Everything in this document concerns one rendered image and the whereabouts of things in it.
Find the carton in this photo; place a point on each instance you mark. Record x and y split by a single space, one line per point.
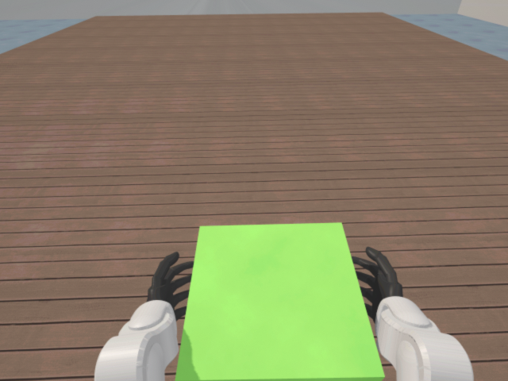
276 303

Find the robot left forearm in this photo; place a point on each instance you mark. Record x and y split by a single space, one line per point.
143 348

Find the robot right forearm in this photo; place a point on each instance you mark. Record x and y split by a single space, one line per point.
414 345

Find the robot left hand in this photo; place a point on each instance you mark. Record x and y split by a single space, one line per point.
163 287

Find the robot right hand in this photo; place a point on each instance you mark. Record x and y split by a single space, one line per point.
384 284

